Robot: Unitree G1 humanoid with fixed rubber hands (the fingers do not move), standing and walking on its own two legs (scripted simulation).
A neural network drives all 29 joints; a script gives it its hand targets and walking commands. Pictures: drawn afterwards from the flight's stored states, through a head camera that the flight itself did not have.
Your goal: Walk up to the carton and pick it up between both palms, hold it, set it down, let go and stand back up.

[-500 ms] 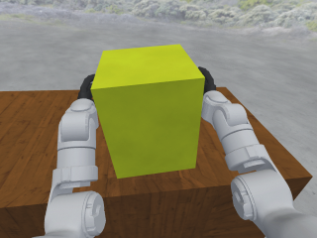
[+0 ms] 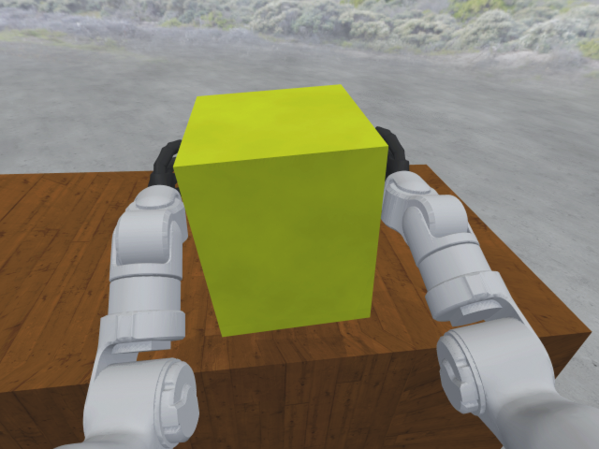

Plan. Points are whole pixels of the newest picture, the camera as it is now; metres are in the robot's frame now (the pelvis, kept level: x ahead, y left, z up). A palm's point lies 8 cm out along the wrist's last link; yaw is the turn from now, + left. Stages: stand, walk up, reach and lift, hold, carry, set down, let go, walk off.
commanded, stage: hold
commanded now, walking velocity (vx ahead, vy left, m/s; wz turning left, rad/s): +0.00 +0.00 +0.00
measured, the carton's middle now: (283, 206) +0.38 +0.01 +0.22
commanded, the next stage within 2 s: set down in 1.20 s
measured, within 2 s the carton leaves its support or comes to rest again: neither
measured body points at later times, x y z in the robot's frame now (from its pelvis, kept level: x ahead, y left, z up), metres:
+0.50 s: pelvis +0.00 +0.00 +0.00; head -0.09 +0.02 +0.44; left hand +0.38 +0.16 +0.24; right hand +0.38 -0.14 +0.26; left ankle +0.04 +0.12 -0.75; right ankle -0.01 -0.12 -0.75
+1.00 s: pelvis +0.00 +0.00 +0.00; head -0.08 +0.02 +0.44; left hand +0.37 +0.16 +0.24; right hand +0.38 -0.14 +0.25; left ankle +0.04 +0.12 -0.75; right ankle -0.01 -0.12 -0.75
